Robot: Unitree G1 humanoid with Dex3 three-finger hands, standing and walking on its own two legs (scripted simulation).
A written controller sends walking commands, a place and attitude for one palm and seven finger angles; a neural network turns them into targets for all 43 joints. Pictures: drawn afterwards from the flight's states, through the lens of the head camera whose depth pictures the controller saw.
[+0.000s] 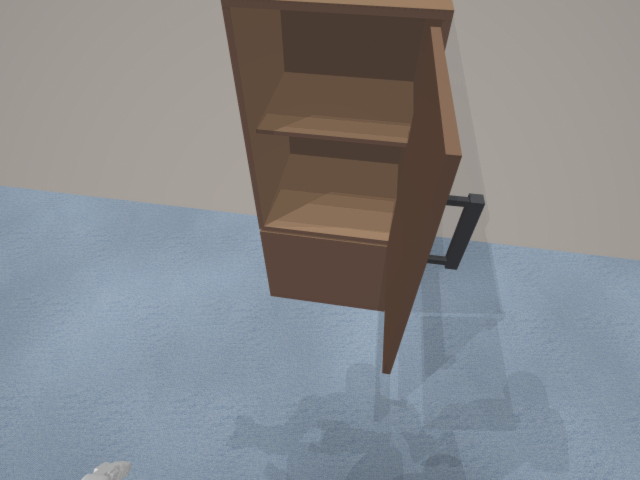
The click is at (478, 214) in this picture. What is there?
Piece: cupboard door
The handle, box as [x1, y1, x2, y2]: [427, 193, 484, 269]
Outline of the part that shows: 481,194 469,193 467,197 449,195 446,204 464,207 446,255 429,255 427,262 444,264 445,268 456,269 484,205 483,196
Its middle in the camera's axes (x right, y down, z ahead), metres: +0.19 -0.01 +0.58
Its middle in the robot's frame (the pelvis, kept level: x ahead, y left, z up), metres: +0.46 -0.17 +0.05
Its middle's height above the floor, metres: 0.82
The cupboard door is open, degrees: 91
